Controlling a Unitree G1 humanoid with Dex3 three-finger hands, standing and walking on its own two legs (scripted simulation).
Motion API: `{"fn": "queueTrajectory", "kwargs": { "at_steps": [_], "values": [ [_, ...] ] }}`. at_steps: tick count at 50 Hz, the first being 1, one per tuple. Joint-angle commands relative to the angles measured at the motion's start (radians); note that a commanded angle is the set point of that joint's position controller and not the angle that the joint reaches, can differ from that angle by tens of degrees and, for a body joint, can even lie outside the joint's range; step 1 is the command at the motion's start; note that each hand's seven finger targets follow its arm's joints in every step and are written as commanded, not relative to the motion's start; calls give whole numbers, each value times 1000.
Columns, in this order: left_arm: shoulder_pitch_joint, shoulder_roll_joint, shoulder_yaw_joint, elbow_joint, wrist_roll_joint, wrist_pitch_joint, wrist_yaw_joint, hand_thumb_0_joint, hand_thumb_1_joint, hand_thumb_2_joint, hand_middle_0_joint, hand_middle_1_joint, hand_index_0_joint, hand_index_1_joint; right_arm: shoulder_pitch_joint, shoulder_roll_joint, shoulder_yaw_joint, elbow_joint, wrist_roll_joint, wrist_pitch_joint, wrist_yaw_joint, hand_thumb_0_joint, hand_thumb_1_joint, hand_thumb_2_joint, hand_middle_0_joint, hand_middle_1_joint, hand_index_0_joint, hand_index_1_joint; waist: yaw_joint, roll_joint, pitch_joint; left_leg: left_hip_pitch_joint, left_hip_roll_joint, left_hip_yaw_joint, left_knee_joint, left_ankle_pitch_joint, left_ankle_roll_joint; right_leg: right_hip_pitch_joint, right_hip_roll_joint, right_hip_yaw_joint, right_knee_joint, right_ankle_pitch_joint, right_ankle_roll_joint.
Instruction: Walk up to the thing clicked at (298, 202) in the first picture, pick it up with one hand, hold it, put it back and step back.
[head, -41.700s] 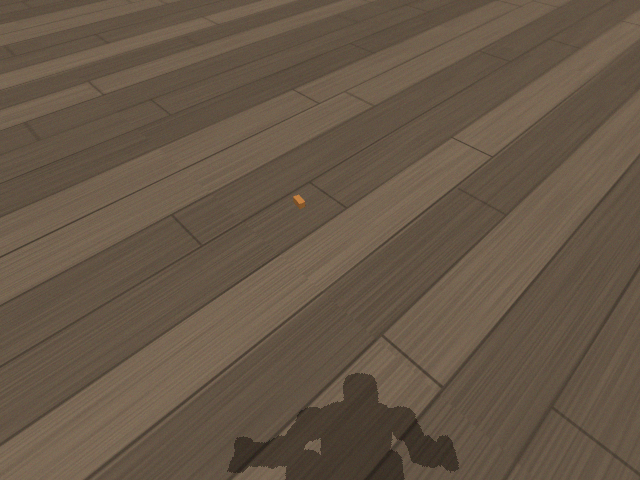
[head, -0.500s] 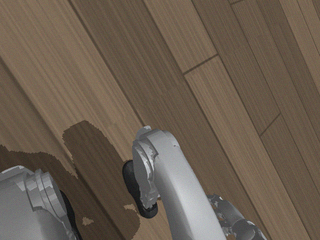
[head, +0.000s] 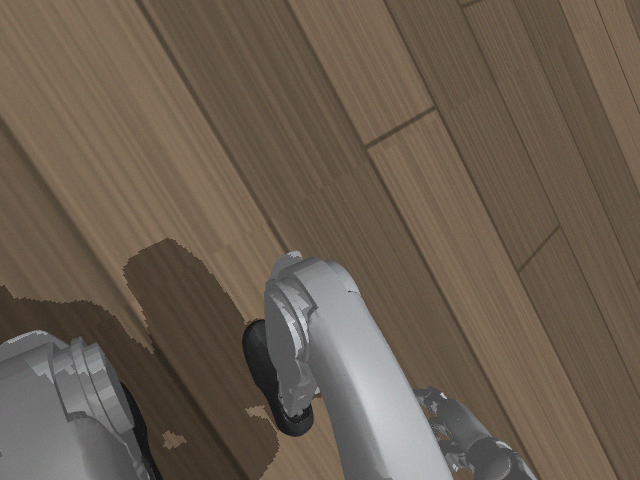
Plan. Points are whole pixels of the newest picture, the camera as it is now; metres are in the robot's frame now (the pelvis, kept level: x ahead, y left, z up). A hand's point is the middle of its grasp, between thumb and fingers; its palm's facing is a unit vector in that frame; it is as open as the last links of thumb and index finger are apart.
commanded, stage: approach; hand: left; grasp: from above
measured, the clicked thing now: out of the picture +0.51 +0.43 -0.31
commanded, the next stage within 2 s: none
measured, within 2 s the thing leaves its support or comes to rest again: neither
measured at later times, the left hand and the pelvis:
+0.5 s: hand out of the picture +0.48 +0.42 -0.16, palm faces -0.49 -0.12 -0.86, open 13.8 cm; pelvis +0.00 +0.00 +0.00, yaw +0 degrees
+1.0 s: hand out of the picture +0.49 +0.42 -0.16, palm faces -0.44 -0.12 -0.89, open 14.1 cm; pelvis +0.00 +0.00 +0.00, yaw +0 degrees
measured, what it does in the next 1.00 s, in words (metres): stands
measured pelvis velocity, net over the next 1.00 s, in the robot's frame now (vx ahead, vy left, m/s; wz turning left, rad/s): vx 0.00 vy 0.00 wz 0.00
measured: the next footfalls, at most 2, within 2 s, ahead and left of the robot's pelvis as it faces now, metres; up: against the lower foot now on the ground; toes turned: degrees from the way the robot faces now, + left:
none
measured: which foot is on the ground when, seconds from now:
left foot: down 0.00-1.00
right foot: down 0.00-1.00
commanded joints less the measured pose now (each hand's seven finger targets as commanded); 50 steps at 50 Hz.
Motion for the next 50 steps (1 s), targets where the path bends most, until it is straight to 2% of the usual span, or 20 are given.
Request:
{"fn": "queueTrajectory", "kwargs": {
  "at_steps": [1,3,6,10,14,16,19,20,22,26,27,28,30,32,35,41,43,44,45,50],
  "values": [
    [-249,274,23,-130,-16,5,29,0,-425,844,-186,-906,-193,-896,183,-308,-92,14,-3,7,-21,0,-910,-897,200,300,200,300,-30,568,-656,624,32,45,-230,215,-6,240,23,-47,-209,232,-78],
    [-266,304,34,-156,-11,10,30,0,-427,846,-189,-901,-194,-893,191,-308,-88,7,-4,6,-21,0,-911,-897,200,300,200,300,-26,584,-689,656,32,44,-230,242,-5,266,21,-45,-206,255,-74],
    [-245,287,42,-139,-23,10,26,0,-430,847,-178,-915,-187,-903,186,-324,-96,0,-4,7,-22,0,-911,-897,200,300,200,300,-28,558,-668,635,27,44,-222,243,-8,252,19,-49,-212,247,-82],
    [-281,354,78,-213,-15,1,25,0,-427,844,-181,-913,-189,-902,181,-324,-100,-8,-4,8,-26,0,-910,-897,200,300,200,300,-8,614,-724,662,28,51,-222,232,-12,264,19,-42,-211,237,-84],
    [-269,295,43,-187,-23,6,21,0,-463,872,-161,-921,-165,-915,185,-306,-93,7,-1,10,-28,0,-912,-898,200,300,200,300,-26,603,-713,648,29,59,-221,221,-4,258,23,-38,-215,240,-77],
    [-245,238,13,-131,-34,10,13,0,-473,877,-138,-958,-148,-945,189,-304,-95,17,-2,7,-25,0,-912,-897,200,300,200,300,-43,564,-642,606,29,57,-221,192,-3,234,23,-44,-225,216,-78],
    [-241,225,-12,-113,-30,8,-5,0,-492,898,-133,-956,-138,-948,187,-309,-94,23,0,8,-27,0,-912,-897,200,300,200,300,-48,553,-613,609,30,40,-231,185,-7,209,18,-49,-215,210,-80],
    [-251,238,-7,-129,-26,2,-7,0,-487,897,-143,-941,-145,-937,190,-314,-92,19,-3,11,-27,0,-911,-897,200,300,200,300,-53,545,-632,621,31,32,-234,193,-7,221,18,-55,-213,214,-78],
    [-248,263,8,-138,-32,-9,-5,0,-474,886,-145,-949,-152,-939,178,-320,-91,9,-3,13,-29,0,-910,-896,200,300,200,300,-37,550,-641,641,31,26,-234,206,-10,222,16,-52,-209,219,-80],
    [-283,357,72,-218,-26,-27,18,0,-464,875,-152,-939,-159,-930,177,-330,-90,-3,-9,19,-32,0,-909,-897,200,300,200,300,-9,612,-729,681,26,45,-222,255,-13,281,15,-42,-206,256,-82],
    [-275,345,69,-224,-30,-26,22,0,-476,883,-151,-932,-155,-927,178,-317,-86,-1,-10,19,-31,0,-912,-897,200,300,200,300,-8,622,-736,703,28,49,-225,269,-10,288,15,-37,-204,266,-77],
    [-273,323,60,-207,-27,-24,24,0,-478,883,-137,-955,-145,-944,184,-315,-87,4,-12,19,-31,0,-911,-897,200,300,200,300,-25,619,-724,697,28,49,-223,269,-10,279,17,-41,-207,268,-76],
    [-279,313,57,-202,-20,-18,30,0,-502,903,-122,-960,-127,-953,183,-309,-90,13,-10,19,-28,0,-910,-897,200,300,200,300,-24,637,-727,699,31,46,-232,267,-12,261,18,-43,-204,265,-77],
    [-270,263,26,-156,-19,-5,33,0,-510,908,-117,-969,-122,-961,183,-303,-89,16,-7,16,-24,0,-913,-898,200,300,200,300,-40,610,-689,663,30,52,-227,244,-5,247,22,-46,-214,254,-74],
    [-254,233,5,-117,-21,8,35,0,-525,925,-111,-968,-113,-964,189,-303,-95,24,-3,11,-21,0,-912,-897,200,300,200,300,-44,570,-641,608,27,54,-226,202,-2,233,20,-45,-218,232,-77],
    [-270,312,46,-156,-16,10,32,0,-524,924,-105,-982,-110,-975,183,-318,-95,0,1,12,-25,0,-909,-896,200,300,200,300,-20,562,-691,631,26,47,-233,223,-5,266,19,-47,-213,243,-77],
    [-279,304,40,-174,-30,4,28,0,-519,917,-110,-988,-116,-979,183,-301,-89,2,0,10,-24,0,-912,-898,200,300,200,300,-23,579,-712,639,29,56,-231,211,0,289,22,-38,-215,242,-71],
    [-285,310,47,-174,-25,4,29,0,-527,922,-93,-1000,-102,-988,187,-316,-92,2,0,11,-25,0,-911,-897,200,300,200,300,-34,581,-717,644,25,49,-233,218,-5,285,18,-45,-212,245,-75],
    [-293,320,54,-190,-23,5,29,0,-537,929,-88,-1005,-96,-993,185,-319,-94,5,-1,11,-27,0,-911,-897,200,300,200,300,-25,595,-724,663,27,47,-233,236,-7,274,18,-46,-210,254,-76],
    [-264,255,19,-148,-23,12,18,0,-557,944,-71,-1020,-79,-1009,184,-308,-98,11,1,10,-26,0,-913,-898,200,300,200,300,-38,592,-669,645,28,42,-235,219,-12,220,18,-48,-208,232,-82]
  ]
}}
